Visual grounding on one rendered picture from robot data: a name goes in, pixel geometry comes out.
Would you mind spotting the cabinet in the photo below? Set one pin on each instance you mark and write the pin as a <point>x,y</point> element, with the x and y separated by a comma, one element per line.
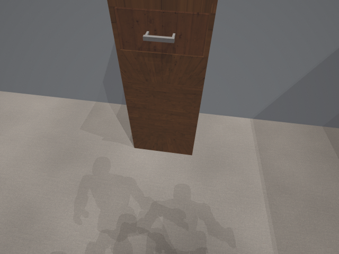
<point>163,91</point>

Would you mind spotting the handle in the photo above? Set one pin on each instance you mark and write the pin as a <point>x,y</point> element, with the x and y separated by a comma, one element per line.
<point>155,38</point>

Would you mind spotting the drawer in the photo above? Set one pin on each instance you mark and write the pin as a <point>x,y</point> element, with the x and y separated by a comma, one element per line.
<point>190,30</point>

